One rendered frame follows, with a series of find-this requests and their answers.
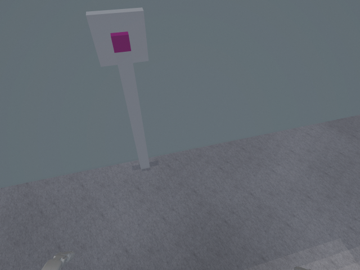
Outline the button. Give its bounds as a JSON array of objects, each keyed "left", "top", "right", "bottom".
[{"left": 111, "top": 31, "right": 131, "bottom": 53}]

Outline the robot left hand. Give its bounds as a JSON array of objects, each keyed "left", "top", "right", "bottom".
[{"left": 41, "top": 251, "right": 75, "bottom": 270}]

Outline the panel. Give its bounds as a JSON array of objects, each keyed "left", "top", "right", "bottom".
[{"left": 86, "top": 7, "right": 150, "bottom": 169}]

